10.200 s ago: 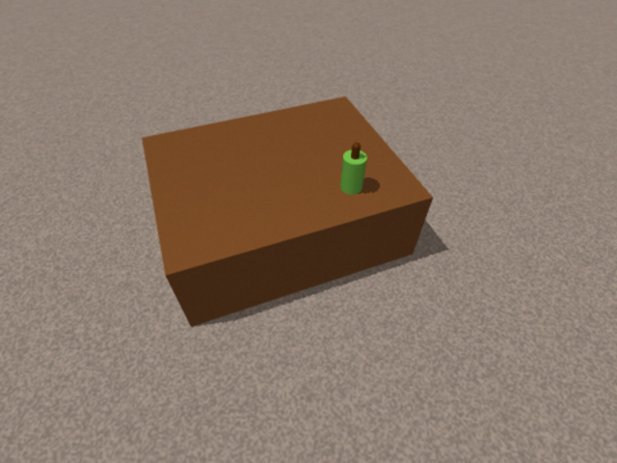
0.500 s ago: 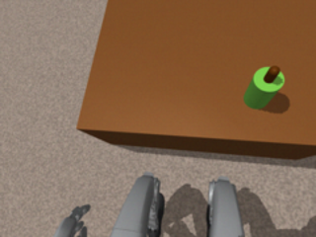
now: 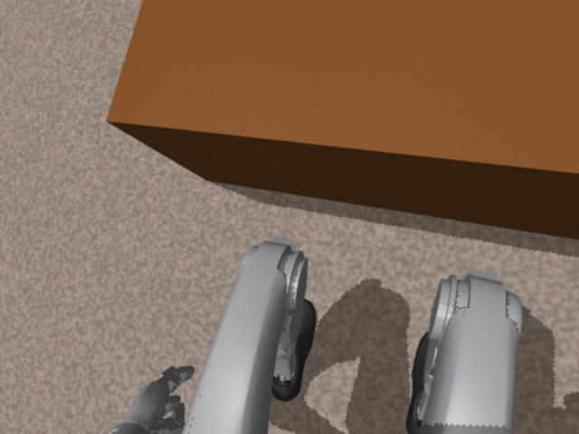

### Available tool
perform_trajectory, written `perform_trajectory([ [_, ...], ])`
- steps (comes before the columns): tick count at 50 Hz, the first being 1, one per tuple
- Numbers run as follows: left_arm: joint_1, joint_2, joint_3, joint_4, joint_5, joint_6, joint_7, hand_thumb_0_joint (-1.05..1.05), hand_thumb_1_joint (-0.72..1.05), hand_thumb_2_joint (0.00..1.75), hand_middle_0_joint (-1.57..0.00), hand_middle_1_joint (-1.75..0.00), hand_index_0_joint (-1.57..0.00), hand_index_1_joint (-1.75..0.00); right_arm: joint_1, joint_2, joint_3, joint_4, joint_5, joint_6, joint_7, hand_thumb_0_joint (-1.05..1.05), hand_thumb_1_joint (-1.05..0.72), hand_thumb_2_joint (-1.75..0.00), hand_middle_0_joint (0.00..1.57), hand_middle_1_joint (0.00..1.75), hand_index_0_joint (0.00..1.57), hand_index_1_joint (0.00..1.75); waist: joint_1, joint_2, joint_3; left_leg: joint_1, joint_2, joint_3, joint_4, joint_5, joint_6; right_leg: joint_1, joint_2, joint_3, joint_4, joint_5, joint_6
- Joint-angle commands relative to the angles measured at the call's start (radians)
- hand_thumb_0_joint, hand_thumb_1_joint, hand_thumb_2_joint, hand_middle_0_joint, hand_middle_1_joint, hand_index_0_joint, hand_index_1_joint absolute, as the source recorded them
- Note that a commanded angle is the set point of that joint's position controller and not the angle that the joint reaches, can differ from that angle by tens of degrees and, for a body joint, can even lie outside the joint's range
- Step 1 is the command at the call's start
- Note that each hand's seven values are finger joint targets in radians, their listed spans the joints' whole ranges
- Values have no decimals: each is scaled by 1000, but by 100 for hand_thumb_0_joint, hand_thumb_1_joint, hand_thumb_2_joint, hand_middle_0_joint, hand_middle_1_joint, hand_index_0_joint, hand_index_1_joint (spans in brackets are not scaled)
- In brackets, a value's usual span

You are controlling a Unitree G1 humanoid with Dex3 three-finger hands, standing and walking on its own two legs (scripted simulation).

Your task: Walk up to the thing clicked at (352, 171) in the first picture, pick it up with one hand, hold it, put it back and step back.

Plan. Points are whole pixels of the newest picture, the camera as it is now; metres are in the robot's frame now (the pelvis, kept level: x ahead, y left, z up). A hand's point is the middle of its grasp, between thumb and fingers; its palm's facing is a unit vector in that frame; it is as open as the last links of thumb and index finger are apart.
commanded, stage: close in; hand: right
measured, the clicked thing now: out of the picture +0.57 -0.31 +0.05
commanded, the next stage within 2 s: rest palm in 0.52 s
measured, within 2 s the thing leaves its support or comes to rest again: leaves its support in 1.88 s
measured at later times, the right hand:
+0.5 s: hand out of the picture +0.55 -0.33 +0.03, palm faces +0.33 +0.94 -0.02, open 17.4 cm
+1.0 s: hand out of the picture +0.56 -0.31 +0.03, palm faces +0.34 +0.94 -0.03, open 16.0 cm
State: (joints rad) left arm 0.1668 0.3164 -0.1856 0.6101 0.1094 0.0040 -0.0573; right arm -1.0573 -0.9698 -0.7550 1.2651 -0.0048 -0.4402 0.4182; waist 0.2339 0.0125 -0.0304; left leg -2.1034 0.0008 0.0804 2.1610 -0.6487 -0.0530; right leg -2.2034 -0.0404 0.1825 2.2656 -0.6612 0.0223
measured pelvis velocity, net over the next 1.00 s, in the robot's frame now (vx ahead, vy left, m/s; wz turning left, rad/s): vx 0.01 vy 0.01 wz -0.04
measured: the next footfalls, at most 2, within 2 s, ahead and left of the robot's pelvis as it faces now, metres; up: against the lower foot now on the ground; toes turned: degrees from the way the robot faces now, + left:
none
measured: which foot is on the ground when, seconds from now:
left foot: down 0.00-1.00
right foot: down 0.00-1.00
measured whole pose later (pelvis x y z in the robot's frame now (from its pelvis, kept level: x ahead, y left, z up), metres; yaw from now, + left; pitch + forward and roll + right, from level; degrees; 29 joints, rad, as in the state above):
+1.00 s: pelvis +0.01 +0.01 +0.00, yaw -2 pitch +35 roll +7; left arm 0.19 0.32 -0.10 0.59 0.09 0.10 -0.05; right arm -1.06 -0.72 -0.61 1.11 -0.01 -0.38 0.17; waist 0.22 -0.02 -0.08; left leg -2.14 0.01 0.05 2.20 -0.68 -0.04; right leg -2.21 -0.04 0.15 2.26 -0.68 0.03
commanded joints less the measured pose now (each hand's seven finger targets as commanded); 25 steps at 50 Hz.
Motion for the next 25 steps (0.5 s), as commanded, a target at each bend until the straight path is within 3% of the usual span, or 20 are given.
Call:
perform_trajectory([
  [1,191,285,95,-42,2,14,11,0,90,89,-21,-31,-21,-30,-373,-340,16,-266,1,-51,-63,0,56,-3,6,4,6,4,-8,-414,-715,266,-34,71,-168,64,71,529,-8,-56,-291,-1,-36],
  [2,194,285,97,-42,4,20,12,0,90,89,-21,-31,-21,-30,-385,-334,24,-295,-2,-49,-79,0,56,-3,6,4,6,4,-8,-435,-729,268,-34,71,-159,77,73,537,-9,-59,-285,12,-35],
  [3,212,276,97,-52,4,27,11,0,90,89,-21,-30,-21,-30,-411,-356,15,-391,-2,-47,-95,0,54,-2,7,3,6,3,-28,-454,-821,323,-33,63,-160,115,74,559,-8,-73,-270,67,-34],
  [5,220,278,109,-48,-3,41,15,0,90,89,-20,-30,-21,-30,-379,-339,19,-423,-5,-23,-119,0,57,-1,6,3,6,3,-42,-475,-858,335,-33,64,-146,133,78,582,-8,-78,-272,101,-28],
  [6,220,269,115,-52,-9,44,18,0,90,88,-20,-30,-21,-30,-372,-327,28,-428,-2,-8,-130,0,56,-1,7,3,6,3,-49,-466,-856,339,-35,56,-154,124,79,560,-7,-87,-269,91,-31],
  [8,230,261,124,-47,-14,50,21,0,90,89,-20,-30,-21,-30,-307,-228,51,-373,11,18,-146,0,55,-1,7,3,6,3,-24,-393,-767,327,-36,61,-167,120,77,497,-7,-88,-268,85,-36],
  [11,249,260,135,-43,-20,60,26,0,90,89,-21,-31,-21,-31,-290,-223,47,-450,19,31,-170,0,53,-1,8,3,6,3,-32,-395,-778,333,-30,57,-163,169,79,511,-5,-93,-265,143,-36],
  [13,254,250,143,-44,-24,67,26,0,90,89,-21,-31,-21,-30,-253,-135,84,-418,29,44,-175,0,52,-2,7,3,6,3,-14,-365,-742,322,-28,56,-166,200,78,515,-6,-93,-255,183,-38],
  [14,260,244,145,-42,-25,68,25,0,90,89,-21,-31,-21,-30,-247,-132,73,-421,33,44,-180,0,52,-1,8,3,6,3,-15,-332,-738,341,-27,51,-172,212,76,492,-6,-93,-253,192,-41],
  [16,253,239,146,-41,-28,68,25,0,90,90,-21,-31,-21,-31,-253,-95,88,-410,41,40,-185,0,51,-2,7,3,6,3,0,-305,-686,319,-26,50,-181,201,75,456,-6,-92,-250,172,-47],
  [17,256,237,148,-46,-28,69,25,0,90,89,-21,-31,-21,-30,-236,-107,79,-397,39,40,-193,0,50,-2,8,3,6,3,-7,-293,-685,333,-24,43,-185,201,75,441,-5,-99,-248,169,-50],
  [19,250,236,152,-50,-29,72,21,0,90,89,-21,-31,-21,-31,-259,-74,100,-387,37,29,-197,0,50,-2,7,3,6,3,5,-273,-651,313,-23,42,-195,156,75,411,-3,-98,-258,117,-55],
  [20,249,235,156,-51,-29,74,21,0,90,89,-21,-31,-21,-31,-268,-82,93,-413,38,23,-202,0,51,-2,7,3,6,3,-3,-271,-675,324,-22,40,-202,143,75,422,-3,-100,-265,102,-55],
  [22,244,236,159,-50,-27,73,21,0,90,89,-21,-31,-21,-31,-275,-38,121,-384,35,17,-204,0,52,-3,6,4,5,4,6,-288,-662,292,-20,44,-195,137,77,451,-2,-99,-274,100,-51],
  [24,248,236,162,-49,-26,74,22,0,90,89,-21,-31,-21,-31,-308,-59,114,-415,34,3,-211,0,52,-3,6,4,5,4,-12,-312,-726,309,-17,39,-187,156,80,488,0,-98,-277,126,-47],
  [25,254,236,163,-44,-25,74,23,0,91,89,-21,-31,-21,-31,-302,-40,123,-384,31,5,-211,0,52,-3,6,4,5,4,5,-287,-727,314,-18,41,-190,180,76,503,-2,-98,-262,155,-47],
])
